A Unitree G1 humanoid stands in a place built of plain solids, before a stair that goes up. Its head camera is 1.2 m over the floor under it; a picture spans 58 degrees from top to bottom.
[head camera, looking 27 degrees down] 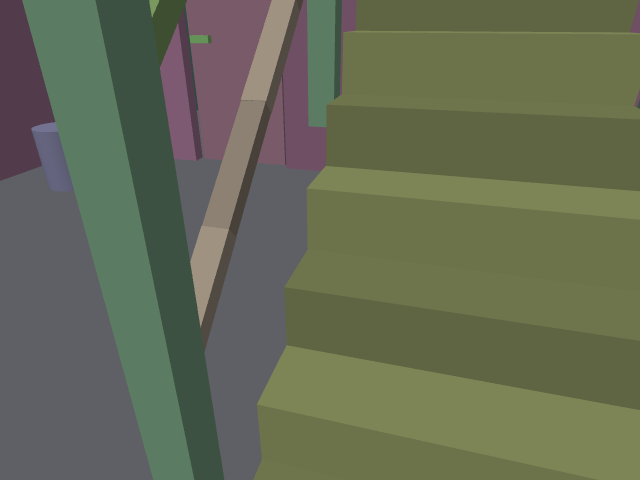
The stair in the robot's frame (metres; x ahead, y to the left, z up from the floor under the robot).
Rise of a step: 0.19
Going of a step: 0.22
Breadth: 0.90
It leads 15 degrees to the right of straight ahead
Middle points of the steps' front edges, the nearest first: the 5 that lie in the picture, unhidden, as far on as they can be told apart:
0.62 -0.28 0.39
0.83 -0.34 0.58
1.04 -0.40 0.78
1.25 -0.45 0.97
1.45 -0.51 1.16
